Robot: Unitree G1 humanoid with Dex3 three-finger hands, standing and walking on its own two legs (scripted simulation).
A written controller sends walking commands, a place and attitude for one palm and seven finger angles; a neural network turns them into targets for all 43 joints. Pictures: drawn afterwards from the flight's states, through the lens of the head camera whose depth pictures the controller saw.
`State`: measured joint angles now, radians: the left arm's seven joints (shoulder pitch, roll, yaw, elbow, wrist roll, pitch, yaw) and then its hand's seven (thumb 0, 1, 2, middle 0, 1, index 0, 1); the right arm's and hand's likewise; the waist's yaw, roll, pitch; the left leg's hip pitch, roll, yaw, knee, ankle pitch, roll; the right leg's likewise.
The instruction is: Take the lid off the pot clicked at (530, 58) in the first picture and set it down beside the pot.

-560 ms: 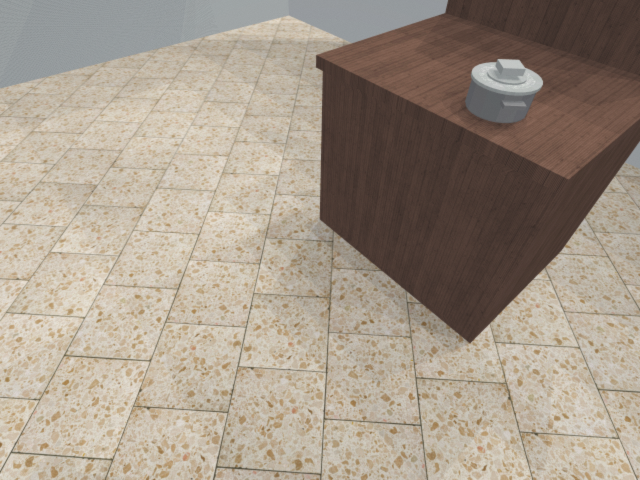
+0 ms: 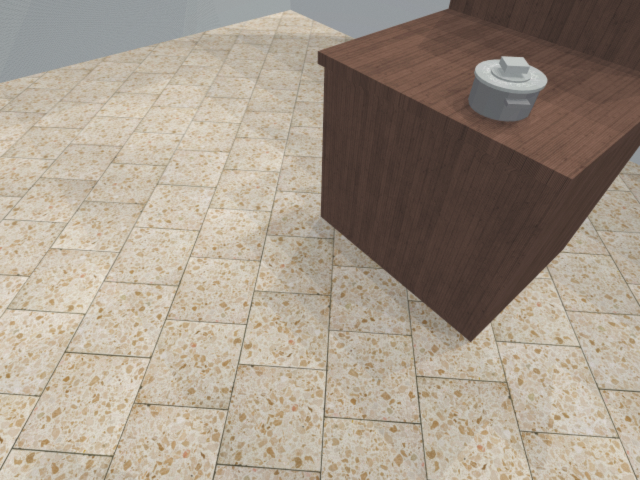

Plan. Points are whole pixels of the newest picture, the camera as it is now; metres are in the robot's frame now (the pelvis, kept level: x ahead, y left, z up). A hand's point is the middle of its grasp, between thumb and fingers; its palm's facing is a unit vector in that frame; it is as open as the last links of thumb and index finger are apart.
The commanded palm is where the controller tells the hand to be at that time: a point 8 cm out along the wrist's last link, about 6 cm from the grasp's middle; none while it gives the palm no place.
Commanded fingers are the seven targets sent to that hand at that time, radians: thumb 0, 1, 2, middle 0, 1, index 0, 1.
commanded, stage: look at it before walking up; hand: left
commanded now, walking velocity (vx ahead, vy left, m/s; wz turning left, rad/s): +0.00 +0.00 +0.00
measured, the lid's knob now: (514, 64) +1.01 -0.40 +0.08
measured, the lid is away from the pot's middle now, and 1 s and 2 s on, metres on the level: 0.00 0.00 0.00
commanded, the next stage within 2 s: walk to a spot facing it in 0.08 s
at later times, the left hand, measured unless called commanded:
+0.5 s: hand out of the picture +0.02 +0.24 -0.19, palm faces +0.13 -0.97 -0.20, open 7.4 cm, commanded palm none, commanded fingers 0.00 0.90 0.90 -0.20 -0.30 -0.20 -0.30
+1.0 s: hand (195, 368) +0.32 +0.24 -0.18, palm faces +0.10 -0.98 -0.17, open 7.4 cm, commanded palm none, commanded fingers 0.00 0.90 0.90 -0.20 -0.30 -0.20 -0.30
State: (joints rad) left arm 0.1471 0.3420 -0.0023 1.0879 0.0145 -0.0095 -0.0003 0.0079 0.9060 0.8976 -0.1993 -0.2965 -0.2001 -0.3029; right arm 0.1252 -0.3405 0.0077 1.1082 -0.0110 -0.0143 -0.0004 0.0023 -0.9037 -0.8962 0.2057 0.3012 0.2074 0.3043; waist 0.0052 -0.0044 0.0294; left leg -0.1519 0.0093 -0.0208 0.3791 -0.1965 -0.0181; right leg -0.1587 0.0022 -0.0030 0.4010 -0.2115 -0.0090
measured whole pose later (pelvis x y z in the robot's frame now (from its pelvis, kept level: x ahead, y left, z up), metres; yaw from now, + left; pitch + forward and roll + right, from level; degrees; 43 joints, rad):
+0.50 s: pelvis +0.05 +0.04 -0.01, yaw +7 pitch -2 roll -1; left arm 0.33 0.25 0.03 1.08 0.03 -0.01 -0.01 0.01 0.91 0.90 -0.20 -0.30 -0.20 -0.30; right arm 0.32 -0.23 -0.01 1.08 -0.02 -0.01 0.03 0.00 -0.91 -0.90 0.20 0.30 0.20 0.30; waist 0.00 -0.04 -0.01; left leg -0.29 0.04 0.08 0.61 -0.37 0.02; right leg -0.09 -0.07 -0.11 0.48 -0.36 0.02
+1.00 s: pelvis +0.25 +0.06 -0.02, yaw +7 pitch +0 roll +1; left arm 0.13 0.16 0.06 1.02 0.02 -0.02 -0.02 0.01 0.92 0.90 -0.19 -0.30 -0.19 -0.30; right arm 0.49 -0.08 -0.02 1.17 -0.02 -0.09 -0.03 0.00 -0.90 -0.90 0.21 0.30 0.21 0.30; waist -0.06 -0.01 0.06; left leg 0.14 -0.01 0.09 0.27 -0.40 0.01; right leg -0.55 -0.08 -0.11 0.67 -0.17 -0.03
